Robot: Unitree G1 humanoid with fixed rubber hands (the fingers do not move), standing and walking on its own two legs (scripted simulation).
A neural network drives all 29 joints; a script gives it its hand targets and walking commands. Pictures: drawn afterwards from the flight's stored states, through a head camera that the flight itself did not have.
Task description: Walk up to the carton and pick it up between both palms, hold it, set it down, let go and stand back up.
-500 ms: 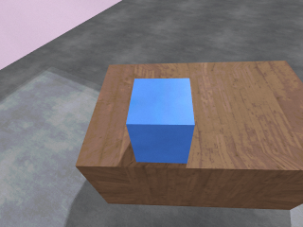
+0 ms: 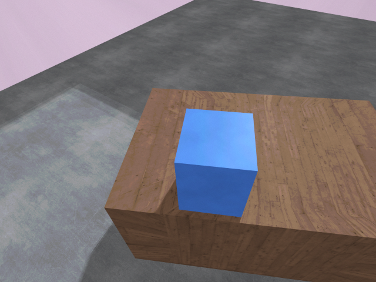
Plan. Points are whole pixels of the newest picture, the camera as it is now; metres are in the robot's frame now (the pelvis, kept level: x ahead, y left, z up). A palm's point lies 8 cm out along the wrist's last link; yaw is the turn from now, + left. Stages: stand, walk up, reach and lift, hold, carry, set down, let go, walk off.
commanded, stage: walk up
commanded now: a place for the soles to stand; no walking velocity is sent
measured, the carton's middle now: (214, 163) +0.48 -0.04 -0.09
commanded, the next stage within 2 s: reach and lift in 0.74 s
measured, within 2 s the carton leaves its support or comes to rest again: neither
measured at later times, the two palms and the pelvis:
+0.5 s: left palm out of the picture +0.03 +0.26 -0.14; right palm out of the picture +0.07 -0.24 -0.12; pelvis +0.01 +0.01 +0.00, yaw +2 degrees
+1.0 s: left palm (94, 277) +0.18 +0.25 -0.12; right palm out of the picture +0.14 -0.25 -0.12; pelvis -0.02 -0.01 -0.03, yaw -5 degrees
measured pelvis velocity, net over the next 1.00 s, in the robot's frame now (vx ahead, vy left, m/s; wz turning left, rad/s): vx -0.02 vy -0.01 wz -0.08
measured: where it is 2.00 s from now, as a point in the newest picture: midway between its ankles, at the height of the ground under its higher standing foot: outside the picture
